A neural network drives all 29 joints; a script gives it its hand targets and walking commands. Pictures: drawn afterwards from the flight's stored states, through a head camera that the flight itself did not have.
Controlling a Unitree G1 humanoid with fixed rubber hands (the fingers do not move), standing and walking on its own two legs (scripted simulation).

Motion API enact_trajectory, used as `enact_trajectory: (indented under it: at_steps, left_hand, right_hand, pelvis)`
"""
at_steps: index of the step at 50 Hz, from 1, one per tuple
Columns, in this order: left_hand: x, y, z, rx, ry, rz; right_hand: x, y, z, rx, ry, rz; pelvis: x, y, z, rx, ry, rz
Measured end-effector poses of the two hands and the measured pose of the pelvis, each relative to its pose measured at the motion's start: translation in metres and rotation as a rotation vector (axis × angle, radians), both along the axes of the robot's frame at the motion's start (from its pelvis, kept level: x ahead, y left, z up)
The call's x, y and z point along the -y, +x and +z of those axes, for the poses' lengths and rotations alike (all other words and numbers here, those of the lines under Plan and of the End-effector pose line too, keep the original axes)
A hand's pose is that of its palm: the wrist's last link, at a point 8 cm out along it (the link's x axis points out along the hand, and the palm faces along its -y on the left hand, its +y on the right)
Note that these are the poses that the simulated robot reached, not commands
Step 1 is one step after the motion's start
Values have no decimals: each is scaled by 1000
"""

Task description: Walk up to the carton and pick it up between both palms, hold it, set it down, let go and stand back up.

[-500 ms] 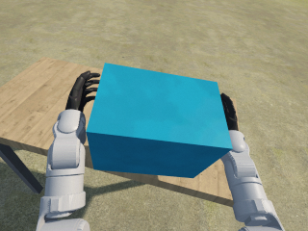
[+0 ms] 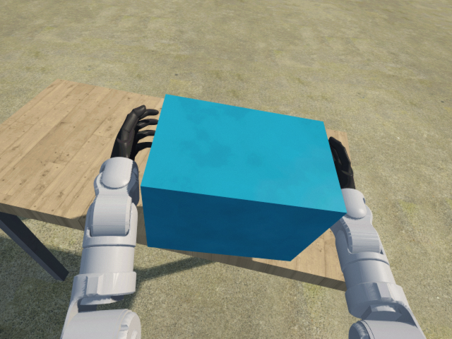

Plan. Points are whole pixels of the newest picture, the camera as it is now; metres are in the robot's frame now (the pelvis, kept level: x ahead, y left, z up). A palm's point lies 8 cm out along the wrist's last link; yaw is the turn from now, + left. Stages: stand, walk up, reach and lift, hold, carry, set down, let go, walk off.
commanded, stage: set down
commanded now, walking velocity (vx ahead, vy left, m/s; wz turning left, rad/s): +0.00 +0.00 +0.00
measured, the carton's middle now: (233, 185) +0.35 -0.03 +0.09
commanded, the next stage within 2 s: none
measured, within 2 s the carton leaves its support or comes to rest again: rests again in 1.66 s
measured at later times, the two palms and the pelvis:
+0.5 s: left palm (138, 157) +0.39 +0.14 +0.12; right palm (336, 187) +0.35 -0.23 +0.08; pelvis +0.00 -0.02 +0.00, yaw +2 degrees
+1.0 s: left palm (141, 158) +0.41 +0.14 +0.10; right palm (332, 188) +0.36 -0.23 +0.07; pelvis +0.00 -0.01 +0.00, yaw +2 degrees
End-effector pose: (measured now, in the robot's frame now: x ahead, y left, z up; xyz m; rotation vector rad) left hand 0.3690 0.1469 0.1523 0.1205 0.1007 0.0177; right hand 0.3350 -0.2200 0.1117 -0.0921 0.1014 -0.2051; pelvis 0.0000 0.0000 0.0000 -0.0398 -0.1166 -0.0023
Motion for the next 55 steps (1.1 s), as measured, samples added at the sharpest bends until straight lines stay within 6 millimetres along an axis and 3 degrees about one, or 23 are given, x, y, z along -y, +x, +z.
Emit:
enact_trajectory:
  at_steps: [23,55]
  left_hand:
    - [8,19,-27,-78,-7,-12]
    - [13,39,-57,-134,-21,-34]
  right_hand:
    - [8,11,-27,-76,11,-9]
    - [12,20,-52,-130,17,-33]
  pelvis:
    - [15,-4,2,-90,9,40]
    - [12,-3,2,-199,8,38]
